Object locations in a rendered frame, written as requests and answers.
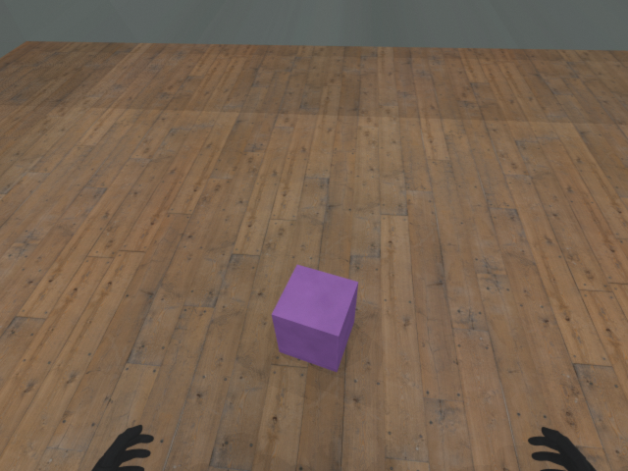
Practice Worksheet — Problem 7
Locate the carton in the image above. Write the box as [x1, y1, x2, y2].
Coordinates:
[272, 265, 358, 372]

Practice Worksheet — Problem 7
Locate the robot right hand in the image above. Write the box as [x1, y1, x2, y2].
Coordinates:
[528, 427, 596, 471]

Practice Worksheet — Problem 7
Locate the robot left hand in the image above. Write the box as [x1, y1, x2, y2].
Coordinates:
[91, 425, 154, 471]

